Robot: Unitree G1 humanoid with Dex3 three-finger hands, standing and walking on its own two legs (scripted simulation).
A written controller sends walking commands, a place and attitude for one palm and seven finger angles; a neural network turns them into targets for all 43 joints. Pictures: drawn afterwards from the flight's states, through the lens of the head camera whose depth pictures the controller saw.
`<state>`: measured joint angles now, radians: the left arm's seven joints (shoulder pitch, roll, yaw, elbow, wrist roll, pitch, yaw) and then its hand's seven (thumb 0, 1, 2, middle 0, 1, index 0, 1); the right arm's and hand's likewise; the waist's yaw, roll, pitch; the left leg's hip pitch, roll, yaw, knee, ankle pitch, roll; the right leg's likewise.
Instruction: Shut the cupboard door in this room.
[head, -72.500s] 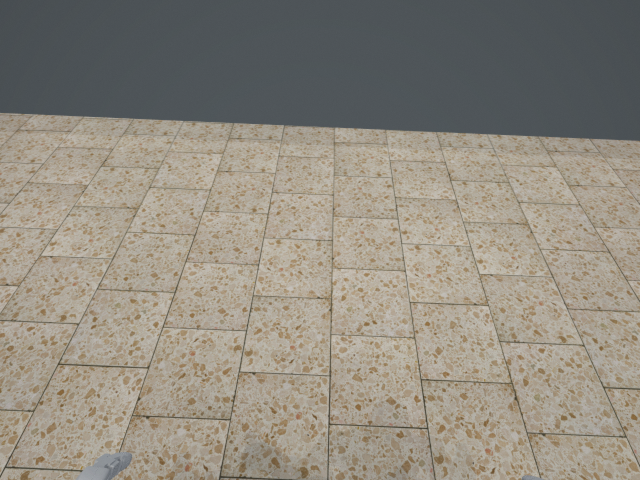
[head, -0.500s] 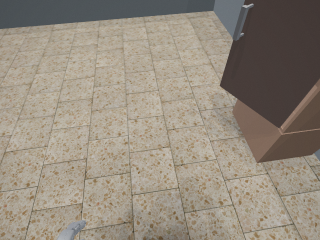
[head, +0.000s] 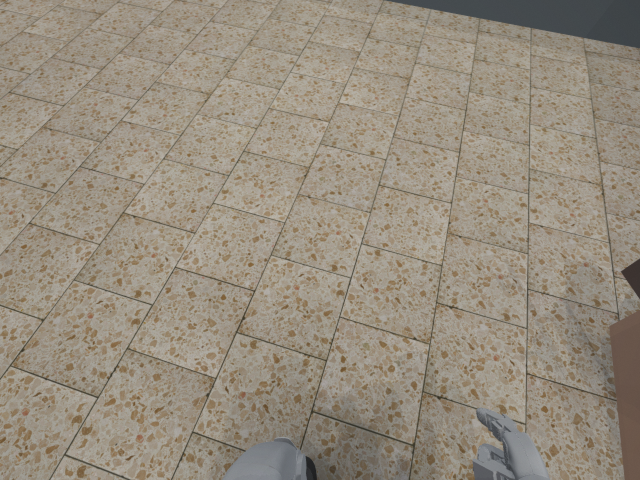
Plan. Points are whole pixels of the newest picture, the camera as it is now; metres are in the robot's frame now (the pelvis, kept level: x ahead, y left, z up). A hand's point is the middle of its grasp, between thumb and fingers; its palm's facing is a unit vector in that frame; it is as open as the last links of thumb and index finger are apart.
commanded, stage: walk to a spot facing it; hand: left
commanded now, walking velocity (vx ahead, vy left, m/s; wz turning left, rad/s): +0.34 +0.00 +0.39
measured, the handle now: out of the picture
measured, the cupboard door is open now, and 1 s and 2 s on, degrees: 29 29 29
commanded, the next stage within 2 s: turn to face it in 0.18 s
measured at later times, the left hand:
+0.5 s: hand (232, 313) +0.35 +0.18 -0.15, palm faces +0.04 -0.99 -0.17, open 7.3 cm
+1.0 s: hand (196, 276) +0.42 +0.26 -0.16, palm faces -0.08 -0.98 -0.21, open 7.3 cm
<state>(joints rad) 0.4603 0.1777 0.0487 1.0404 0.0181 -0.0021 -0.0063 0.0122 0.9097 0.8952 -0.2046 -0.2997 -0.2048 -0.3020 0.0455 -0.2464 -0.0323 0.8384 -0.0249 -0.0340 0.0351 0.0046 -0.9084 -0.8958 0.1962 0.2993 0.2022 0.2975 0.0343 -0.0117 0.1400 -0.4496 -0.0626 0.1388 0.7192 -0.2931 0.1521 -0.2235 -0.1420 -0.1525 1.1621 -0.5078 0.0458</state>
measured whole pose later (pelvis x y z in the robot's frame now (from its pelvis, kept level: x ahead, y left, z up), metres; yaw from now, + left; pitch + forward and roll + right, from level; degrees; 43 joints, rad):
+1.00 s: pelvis +0.35 +0.06 +0.02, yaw -12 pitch +1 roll -1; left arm 0.26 0.23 0.10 0.93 0.02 0.05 0.01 0.01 0.91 0.90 -0.20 -0.30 -0.20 -0.30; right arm 0.07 -0.16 -0.01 0.86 -0.02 -0.01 -0.03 0.00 -0.91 -0.90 0.20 0.30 0.21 0.30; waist 0.06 -0.06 0.07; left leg -0.33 0.03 0.03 0.61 -0.29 0.01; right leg -0.40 0.07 0.12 0.87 -0.51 0.02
